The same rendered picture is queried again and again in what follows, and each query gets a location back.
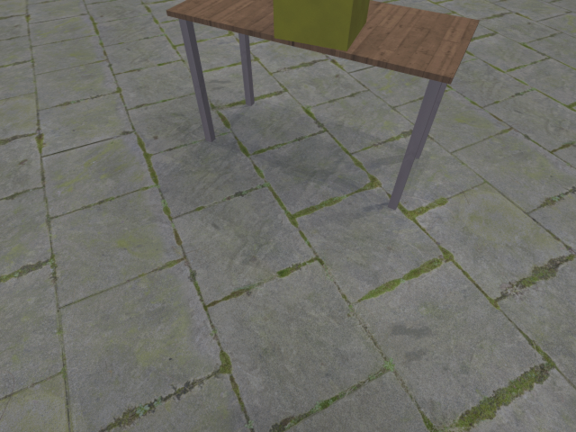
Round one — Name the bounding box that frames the carton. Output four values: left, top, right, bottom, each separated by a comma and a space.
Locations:
273, 0, 370, 51

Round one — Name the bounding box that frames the table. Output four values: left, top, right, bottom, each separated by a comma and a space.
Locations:
166, 0, 480, 210

